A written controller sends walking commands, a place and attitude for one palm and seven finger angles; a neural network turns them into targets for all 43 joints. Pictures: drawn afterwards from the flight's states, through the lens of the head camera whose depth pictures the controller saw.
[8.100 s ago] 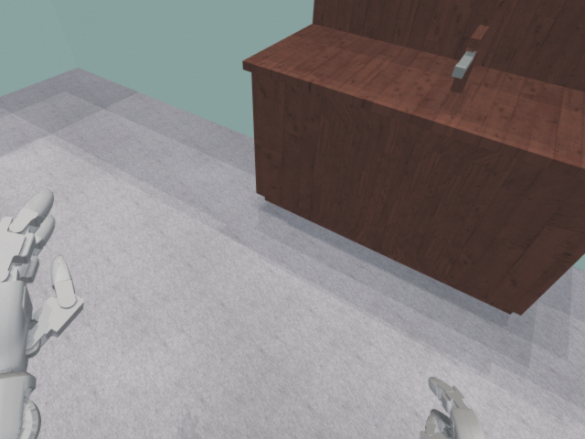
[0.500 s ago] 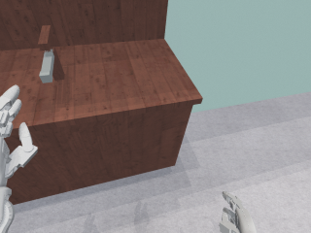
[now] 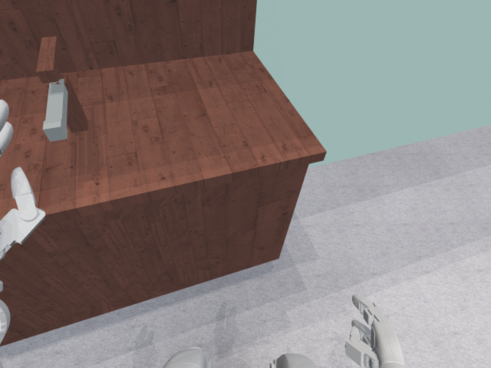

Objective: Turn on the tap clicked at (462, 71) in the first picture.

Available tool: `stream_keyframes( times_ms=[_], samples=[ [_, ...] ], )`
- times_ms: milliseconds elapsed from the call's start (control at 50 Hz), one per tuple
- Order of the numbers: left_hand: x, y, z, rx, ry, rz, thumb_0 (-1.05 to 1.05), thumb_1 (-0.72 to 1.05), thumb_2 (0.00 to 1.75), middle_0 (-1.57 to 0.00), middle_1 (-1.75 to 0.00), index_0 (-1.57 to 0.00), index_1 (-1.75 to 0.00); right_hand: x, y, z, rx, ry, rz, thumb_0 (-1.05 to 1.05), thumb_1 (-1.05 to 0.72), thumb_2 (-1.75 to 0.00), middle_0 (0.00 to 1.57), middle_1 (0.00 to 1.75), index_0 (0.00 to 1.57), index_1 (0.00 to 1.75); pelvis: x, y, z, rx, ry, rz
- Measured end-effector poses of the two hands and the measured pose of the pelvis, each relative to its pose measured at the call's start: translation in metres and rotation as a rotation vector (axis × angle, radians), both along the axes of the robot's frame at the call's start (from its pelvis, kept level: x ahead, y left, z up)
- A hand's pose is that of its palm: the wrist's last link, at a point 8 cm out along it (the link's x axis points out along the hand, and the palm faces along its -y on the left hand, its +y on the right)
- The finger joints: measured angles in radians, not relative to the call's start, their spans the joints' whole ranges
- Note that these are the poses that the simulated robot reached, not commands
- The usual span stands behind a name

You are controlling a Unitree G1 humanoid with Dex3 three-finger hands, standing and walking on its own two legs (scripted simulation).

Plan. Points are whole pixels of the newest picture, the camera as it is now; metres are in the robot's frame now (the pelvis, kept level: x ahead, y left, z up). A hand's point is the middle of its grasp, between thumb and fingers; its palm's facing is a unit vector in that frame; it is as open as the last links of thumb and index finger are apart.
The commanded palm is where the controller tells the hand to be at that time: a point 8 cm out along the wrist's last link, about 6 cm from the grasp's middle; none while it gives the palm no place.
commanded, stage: shuffle to correct the standing spot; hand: left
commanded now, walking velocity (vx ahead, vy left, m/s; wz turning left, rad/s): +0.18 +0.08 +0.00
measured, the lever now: (55, 130) +0.46 +0.37 +0.11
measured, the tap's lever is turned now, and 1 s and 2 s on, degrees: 0 0 0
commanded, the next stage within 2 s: come to a stop and stand still in 0.80 s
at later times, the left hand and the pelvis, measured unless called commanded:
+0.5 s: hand (29, 177) +0.28 +0.28 +0.20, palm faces +0.41 -0.84 -0.35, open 7.4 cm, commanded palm +0.22 +0.33 +0.21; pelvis +0.06 +0.04 +0.01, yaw +1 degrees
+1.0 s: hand (41, 149) +0.33 +0.29 +0.19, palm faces +0.45 -0.82 -0.36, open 7.4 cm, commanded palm +0.27 +0.33 +0.21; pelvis +0.12 +0.04 +0.03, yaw +2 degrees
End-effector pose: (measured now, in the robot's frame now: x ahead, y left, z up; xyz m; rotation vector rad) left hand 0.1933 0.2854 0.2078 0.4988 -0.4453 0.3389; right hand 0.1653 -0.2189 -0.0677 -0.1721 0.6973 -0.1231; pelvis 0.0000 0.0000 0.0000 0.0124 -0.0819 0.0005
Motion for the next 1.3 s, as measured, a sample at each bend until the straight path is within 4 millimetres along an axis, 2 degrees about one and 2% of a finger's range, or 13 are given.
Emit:
stream_keyframes(
  times_ms=[120,200,260,420,500,580,660,720,840,980,1080,1200,1300],
  samples=[
    [-0.006,-0.011,0.022,0.075,0.028,-0.009,0.01,0.89,0.90,-0.21,-0.30,-0.21,-0.30,0.007,0.026,-0.002,0.094,-0.028,0.051,0.01,-0.91,-0.90,0.21,0.29,0.20,0.30,0.009,0.001,0.007,0.008,0.034,-0.003],
    [-0.014,-0.005,0.017,0.087,0.084,0.057,0.01,0.88,0.90,-0.21,-0.30,-0.21,-0.30,0.010,0.023,-0.018,0.079,0.046,0.087,0.01,-0.91,-0.90,0.21,0.30,0.20,0.30,0.018,0.001,0.006,0.003,0.045,0.025],
    [-0.012,0.009,0.011,0.007,0.123,0.127,0.01,0.88,0.90,-0.21,-0.30,-0.21,-0.30,0.009,0.015,-0.015,0.040,0.125,0.101,0.02,-0.91,-0.90,0.21,0.30,0.20,0.30,0.028,0.004,0.019,0.018,0.053,0.026],
    [0.026,0.027,-0.009,-0.102,0.165,0.124,0.01,0.89,0.90,-0.20,-0.30,-0.21,-0.30,0.032,-0.002,0.012,-0.093,0.113,0.063,0.02,-0.91,-0.90,0.21,0.29,0.20,0.30,0.050,0.025,0.030,0.028,0.066,0.039],
    [0.047,0.034,-0.001,-0.060,0.057,0.024,0.01,0.89,0.90,-0.21,-0.30,-0.21,-0.30,0.057,0.006,0.019,-0.133,0.019,0.009,0.02,-0.91,-0.90,0.21,0.29,0.20,0.30,0.063,0.043,0.014,0.007,0.055,0.021],
    [0.062,0.044,0.011,0.006,0.014,-0.001,0.01,0.89,0.90,-0.21,-0.30,-0.21,-0.30,0.074,0.029,0.029,-0.077,-0.038,-0.019,0.02,-0.91,-0.90,0.20,0.29,0.19,0.30,0.071,0.045,0.015,0.015,0.044,0.013],
    [0.065,0.046,0.022,0.024,0.024,0.019,0.01,0.89,0.90,-0.21,-0.30,-0.21,-0.30,0.083,0.051,0.027,-0.004,-0.047,0.012,0.01,-0.91,-0.90,0.20,0.29,0.20,0.30,0.082,0.046,0.020,0.001,0.058,0.009],
    [0.064,0.042,0.023,0.038,0.060,0.045,0.01,0.89,0.90,-0.21,-0.30,-0.21,-0.30,0.088,0.060,0.016,0.038,-0.028,0.042,0.01,-0.91,-0.90,0.21,0.29,0.20,0.30,0.091,0.045,0.019,0.000,0.061,0.010],
    [0.071,0.042,0.006,-0.006,0.121,0.126,0.01,0.89,0.90,-0.21,-0.30,-0.21,-0.30,0.096,0.056,-0.014,0.047,0.077,0.087,0.01,-0.91,-0.90,0.21,0.30,0.20,0.30,0.107,0.040,0.013,-0.010,0.046,0.033],
    [0.095,0.046,-0.006,-0.092,0.147,0.115,0.01,0.89,0.90,-0.21,-0.30,-0.21,-0.30,0.108,0.040,0.005,-0.043,0.123,0.081,0.02,-0.91,-0.90,0.21,0.29,0.20,0.30,0.123,0.043,0.026,0.009,0.054,0.039],
    [0.112,0.052,0.002,-0.077,0.069,0.040,0.01,0.88,0.90,-0.21,-0.30,-0.21,-0.30,0.130,0.036,0.017,-0.111,0.049,0.041,0.02,-0.91,-0.90,0.21,0.29,0.20,0.30,0.136,0.058,0.018,-0.022,0.039,0.029],
    [0.126,0.068,0.012,-0.036,0.057,0.044,0.01,0.89,0.90,-0.21,-0.30,-0.21,-0.30,0.153,0.059,0.031,-0.071,-0.015,0.032,0.02,-0.91,-0.90,0.20,0.29,0.20,0.30,0.146,0.064,0.022,-0.014,0.043,0.015],
    [0.127,0.067,0.010,-0.066,0.107,0.058,0.01,0.89,0.90,-0.20,-0.30,-0.21,-0.30,0.164,0.080,0.035,-0.014,-0.035,0.075,0.01,-0.91,-0.90,0.20,0.29,0.20,0.30,0.148,0.064,0.028,-0.034,0.060,0.009]
  ],
)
